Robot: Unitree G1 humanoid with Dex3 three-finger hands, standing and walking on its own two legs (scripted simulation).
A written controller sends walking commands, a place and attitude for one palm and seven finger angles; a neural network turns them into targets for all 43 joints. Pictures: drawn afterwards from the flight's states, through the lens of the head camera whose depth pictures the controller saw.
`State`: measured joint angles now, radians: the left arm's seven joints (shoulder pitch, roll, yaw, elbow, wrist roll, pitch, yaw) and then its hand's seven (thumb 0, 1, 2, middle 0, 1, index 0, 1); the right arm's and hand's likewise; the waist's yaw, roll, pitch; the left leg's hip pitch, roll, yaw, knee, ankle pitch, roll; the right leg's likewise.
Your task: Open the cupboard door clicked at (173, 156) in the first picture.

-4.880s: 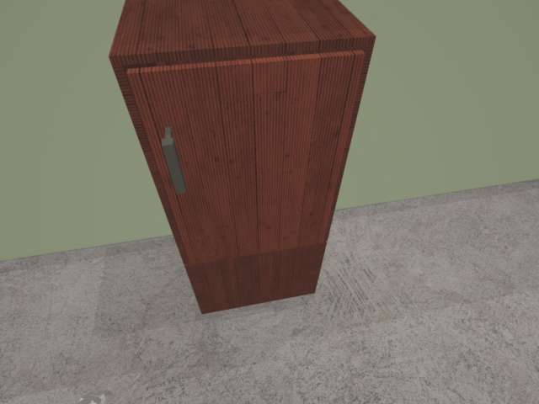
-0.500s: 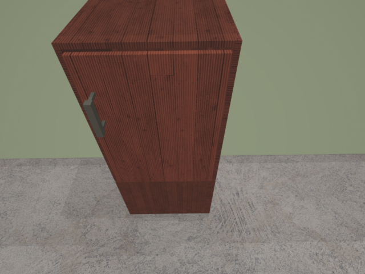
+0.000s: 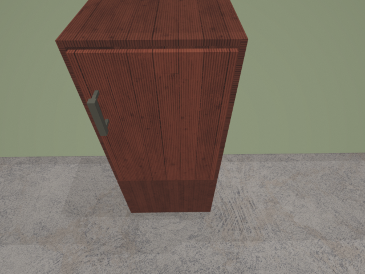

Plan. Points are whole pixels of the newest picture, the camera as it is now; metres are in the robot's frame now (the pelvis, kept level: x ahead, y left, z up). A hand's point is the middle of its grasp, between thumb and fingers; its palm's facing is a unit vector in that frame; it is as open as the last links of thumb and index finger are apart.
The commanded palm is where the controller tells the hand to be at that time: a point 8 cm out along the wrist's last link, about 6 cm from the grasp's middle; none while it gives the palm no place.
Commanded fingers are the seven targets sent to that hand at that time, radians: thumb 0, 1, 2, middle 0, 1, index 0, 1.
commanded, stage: look again from close up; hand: left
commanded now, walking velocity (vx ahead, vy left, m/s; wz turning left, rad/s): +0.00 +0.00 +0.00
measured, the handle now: (100, 113) +0.51 +0.27 +0.05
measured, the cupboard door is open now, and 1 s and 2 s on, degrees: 0 0 0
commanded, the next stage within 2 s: come to a stop and stand still in 0.36 s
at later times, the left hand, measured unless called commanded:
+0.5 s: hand out of the picture +0.01 +0.17 -0.17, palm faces +0.04 -0.98 -0.22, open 7.4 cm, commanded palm none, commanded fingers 0.00 0.90 0.90 -0.20 -0.30 -0.20 -0.30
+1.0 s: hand out of the picture -0.04 +0.21 -0.18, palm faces +0.04 -0.98 -0.20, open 7.4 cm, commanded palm none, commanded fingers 0.00 0.90 0.90 -0.20 -0.30 -0.20 -0.30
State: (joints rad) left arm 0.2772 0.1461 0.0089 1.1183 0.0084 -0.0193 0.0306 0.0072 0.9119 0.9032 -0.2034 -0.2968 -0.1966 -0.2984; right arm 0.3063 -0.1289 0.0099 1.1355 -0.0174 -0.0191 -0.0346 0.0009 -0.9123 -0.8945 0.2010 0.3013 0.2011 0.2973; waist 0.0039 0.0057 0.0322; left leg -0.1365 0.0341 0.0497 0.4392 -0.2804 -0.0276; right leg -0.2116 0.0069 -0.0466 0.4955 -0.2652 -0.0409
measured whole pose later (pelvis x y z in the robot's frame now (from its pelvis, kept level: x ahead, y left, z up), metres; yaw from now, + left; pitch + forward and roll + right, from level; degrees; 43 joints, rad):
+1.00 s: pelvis -0.04 +0.04 +0.00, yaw +0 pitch -2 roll +0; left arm 0.33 0.17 0.00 1.07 0.02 0.00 0.03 0.01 0.91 0.90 -0.20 -0.30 -0.20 -0.30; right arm 0.33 -0.16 0.01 1.05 -0.02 0.00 -0.01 0.00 -0.92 -0.89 0.20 0.30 0.20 0.30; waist 0.00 -0.01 0.00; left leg -0.22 -0.02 0.06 0.47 -0.22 0.04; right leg -0.25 -0.04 -0.03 0.48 -0.20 0.01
